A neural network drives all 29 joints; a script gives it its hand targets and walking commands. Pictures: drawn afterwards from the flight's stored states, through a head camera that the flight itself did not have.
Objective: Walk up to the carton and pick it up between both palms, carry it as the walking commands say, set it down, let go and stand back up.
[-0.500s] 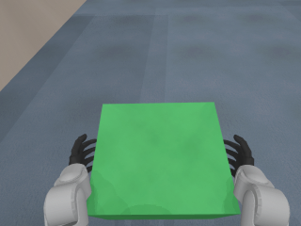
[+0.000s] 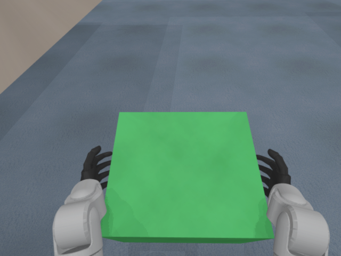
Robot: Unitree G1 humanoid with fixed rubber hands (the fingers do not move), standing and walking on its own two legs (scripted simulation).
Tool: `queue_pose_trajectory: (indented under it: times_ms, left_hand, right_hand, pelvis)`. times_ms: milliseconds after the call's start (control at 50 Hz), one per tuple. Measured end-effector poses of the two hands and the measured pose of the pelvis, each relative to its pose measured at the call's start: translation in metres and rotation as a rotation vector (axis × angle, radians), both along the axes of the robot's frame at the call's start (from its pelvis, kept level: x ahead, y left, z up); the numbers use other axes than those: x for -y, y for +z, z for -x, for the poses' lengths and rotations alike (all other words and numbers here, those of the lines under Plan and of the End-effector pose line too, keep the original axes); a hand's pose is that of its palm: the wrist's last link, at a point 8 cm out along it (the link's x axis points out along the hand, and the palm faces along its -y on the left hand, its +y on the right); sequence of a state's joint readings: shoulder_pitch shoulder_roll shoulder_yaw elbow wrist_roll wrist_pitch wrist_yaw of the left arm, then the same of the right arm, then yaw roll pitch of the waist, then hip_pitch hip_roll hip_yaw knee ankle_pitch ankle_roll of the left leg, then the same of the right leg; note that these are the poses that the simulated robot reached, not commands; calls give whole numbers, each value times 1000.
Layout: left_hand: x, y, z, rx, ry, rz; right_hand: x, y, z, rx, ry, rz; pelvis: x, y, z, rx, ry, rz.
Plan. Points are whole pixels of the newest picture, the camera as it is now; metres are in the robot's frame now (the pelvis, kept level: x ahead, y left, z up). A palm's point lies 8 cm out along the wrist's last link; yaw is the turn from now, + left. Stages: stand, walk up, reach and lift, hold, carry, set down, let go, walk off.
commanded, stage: carry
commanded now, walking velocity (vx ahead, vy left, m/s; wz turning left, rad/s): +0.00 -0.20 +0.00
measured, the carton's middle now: (182, 180) +0.30 -0.01 +0.03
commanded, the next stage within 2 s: none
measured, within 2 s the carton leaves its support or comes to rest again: neither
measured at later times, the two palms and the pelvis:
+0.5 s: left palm (148, 214) +0.19 +0.06 +0.11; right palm out of the picture +0.20 -0.31 +0.11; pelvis -0.05 -0.13 +0.01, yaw +0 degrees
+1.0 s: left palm (238, 249) +0.14 -0.09 +0.09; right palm out of the picture +0.16 -0.46 +0.11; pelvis -0.09 -0.29 +0.00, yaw +1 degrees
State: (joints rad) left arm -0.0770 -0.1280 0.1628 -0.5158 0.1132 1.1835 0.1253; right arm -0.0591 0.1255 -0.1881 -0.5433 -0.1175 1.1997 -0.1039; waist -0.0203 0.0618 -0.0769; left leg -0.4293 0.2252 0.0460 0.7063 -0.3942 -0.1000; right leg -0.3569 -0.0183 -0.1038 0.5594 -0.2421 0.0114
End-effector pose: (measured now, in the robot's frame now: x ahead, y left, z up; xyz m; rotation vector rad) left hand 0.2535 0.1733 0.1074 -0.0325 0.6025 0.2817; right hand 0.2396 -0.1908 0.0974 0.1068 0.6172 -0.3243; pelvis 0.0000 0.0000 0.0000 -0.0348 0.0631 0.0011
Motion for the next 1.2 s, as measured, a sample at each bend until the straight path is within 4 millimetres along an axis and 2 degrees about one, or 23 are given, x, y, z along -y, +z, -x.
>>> queue_pose_trajectory:
  times_ms: [60,120,220,300,380,480,560,640,700,780,880,960,1020,1100,1200]
  left_hand:
    - [22,-6,9,-54,-7,-11]
    - [36,-8,20,-63,7,-8]
    - [49,-8,34,-21,44,16]
    - [57,-17,46,-5,78,58]
    - [74,-17,58,-45,84,67]
    - [108,-5,62,-32,60,57]
    - [146,4,61,-5,40,37]
    - [193,1,62,7,18,5]
    - [219,-5,70,-51,5,-12]
    - [237,-6,85,-64,20,-12]
    - [251,-5,98,-20,52,11]
    - [258,-13,109,-2,81,50]
    - [269,-17,119,-31,91,67]
    - [291,-10,127,-46,78,68]
    - [332,3,128,-13,53,48]
  right_hand:
    - [22,-9,12,-52,-9,-21]
    - [36,-10,18,-61,5,-20]
    - [50,0,17,-18,44,10]
    - [57,6,17,-4,78,53]
    - [74,7,28,-44,84,60]
    - [108,15,41,-31,61,52]
    - [147,17,49,-4,40,36]
    - [193,3,56,9,18,7]
    - [219,-8,68,-48,2,-21]
    - [237,-9,78,-60,17,-23]
    - [251,2,77,-16,51,7]
    - [258,8,78,1,80,46]
    - [268,8,85,-27,90,62]
    - [291,13,99,-43,79,61]
    - [333,19,109,-10,53,45]
  pelvis:
    - [20,4,7,5,9,-28]
    - [37,6,13,7,8,-39]
    - [61,3,22,-9,12,-31]
    - [78,-2,28,-12,16,-27]
    - [96,6,34,5,14,-22]
    - [125,14,44,14,10,-2]
    - [159,13,52,4,3,7]
    - [198,0,59,5,7,-4]
    - [218,4,66,9,19,-29]
    - [241,7,75,12,16,-45]
    - [264,5,84,-5,19,-35]
    - [280,-1,90,-9,23,-23]
    - [293,3,95,1,23,-25]
    - [313,12,103,15,21,-8]
    - [348,14,114,11,14,10]
